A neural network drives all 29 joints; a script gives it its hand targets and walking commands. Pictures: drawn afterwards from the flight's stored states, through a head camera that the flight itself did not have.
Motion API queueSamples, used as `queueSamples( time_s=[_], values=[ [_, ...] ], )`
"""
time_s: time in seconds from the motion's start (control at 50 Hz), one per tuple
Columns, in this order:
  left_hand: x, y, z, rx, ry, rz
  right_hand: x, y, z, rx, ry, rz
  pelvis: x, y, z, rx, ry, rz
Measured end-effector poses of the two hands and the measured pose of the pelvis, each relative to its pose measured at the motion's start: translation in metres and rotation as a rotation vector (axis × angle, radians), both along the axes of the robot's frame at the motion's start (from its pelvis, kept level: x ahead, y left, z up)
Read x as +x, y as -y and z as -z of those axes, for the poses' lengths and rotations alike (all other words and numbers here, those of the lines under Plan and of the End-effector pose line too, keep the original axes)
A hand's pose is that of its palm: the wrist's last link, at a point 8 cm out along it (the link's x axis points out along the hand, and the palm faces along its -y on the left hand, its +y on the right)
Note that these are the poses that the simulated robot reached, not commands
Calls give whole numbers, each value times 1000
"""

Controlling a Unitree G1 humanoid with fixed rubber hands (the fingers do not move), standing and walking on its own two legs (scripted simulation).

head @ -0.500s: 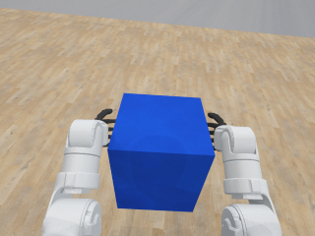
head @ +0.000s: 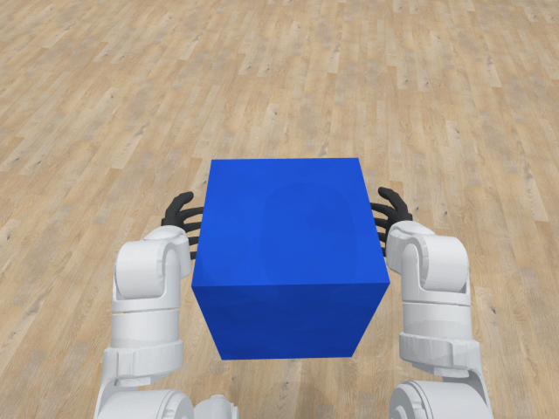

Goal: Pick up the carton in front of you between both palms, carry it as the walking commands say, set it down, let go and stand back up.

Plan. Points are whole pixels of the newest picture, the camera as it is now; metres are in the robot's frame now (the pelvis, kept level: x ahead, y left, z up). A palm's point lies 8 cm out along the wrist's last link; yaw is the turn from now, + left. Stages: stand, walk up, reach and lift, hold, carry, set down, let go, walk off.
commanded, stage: carry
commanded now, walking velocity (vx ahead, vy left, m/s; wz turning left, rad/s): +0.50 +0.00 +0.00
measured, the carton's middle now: (286, 264) +0.35 +0.00 +0.00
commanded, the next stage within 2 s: none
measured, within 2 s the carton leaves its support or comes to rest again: neither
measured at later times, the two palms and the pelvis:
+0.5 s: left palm (190, 111) +0.61 +0.17 +0.07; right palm (359, 117) +0.59 -0.12 +0.08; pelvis +0.34 +0.05 +0.00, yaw -4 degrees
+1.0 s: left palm (236, 29) +0.92 +0.12 +0.07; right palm (362, 31) +0.93 -0.18 +0.06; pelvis +0.66 -0.03 +0.00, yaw +0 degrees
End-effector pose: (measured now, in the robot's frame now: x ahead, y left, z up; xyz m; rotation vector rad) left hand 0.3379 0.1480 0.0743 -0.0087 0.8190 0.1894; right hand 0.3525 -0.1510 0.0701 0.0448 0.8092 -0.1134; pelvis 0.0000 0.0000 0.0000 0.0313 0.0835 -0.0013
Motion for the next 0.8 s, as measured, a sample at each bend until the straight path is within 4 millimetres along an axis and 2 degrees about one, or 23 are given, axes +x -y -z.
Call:
queueSamples(
  time_s=[0.1, 0.18, 0.24, 0.3, 0.38, 0.44, 0.52, 0.6, 0.68, 0.74, 0.8],
  values=[
    [48, -6, -13, -28, 74, -32, 46, -5, -10, 29, 71, 31, 65, -3, -5, 8, -4, 10],
    [92, -11, -17, -58, 135, -30, 82, -10, -16, 41, 131, 74, 127, -13, 2, 1, -2, 12],
    [130, -19, -12, -56, 162, 6, 114, -17, -14, 24, 160, 92, 178, -22, 13, -8, 10, 20],
    [171, -27, 2, -66, 163, 35, 148, -26, -6, -25, 163, 88, 227, -34, 27, -4, 29, 43],
    [209, -30, 12, -67, 73, 67, 180, -29, 0, -42, 73, 109, 270, -43, 17, -21, 28, 68],
    [240, -28, 8, -66, 45, 94, 203, -28, -4, -50, 44, 128, 301, -47, 6, -38, 25, 69],
    [284, -26, -2, -63, 57, 112, 244, -26, -15, -54, 56, 136, 348, -47, -2, -55, 20, 63],
    [332, -22, -10, -60, 92, 106, 295, -22, -24, -55, 91, 125, 399, -40, -4, -60, 22, 56],
    [386, -13, -15, -58, 135, 88, 354, -13, -28, -50, 134, 107, 456, -27, 3, -53, 27, 52],
    [432, -2, -11, -50, 151, 75, 404, -2, -21, -38, 150, 98, 503, -14, 14, -44, 30, 43],
    [482, 12, 0, -34, 158, 61, 458, 13, -5, -18, 157, 87, 553, 3, 31, -43, 41, 26]
  ],
)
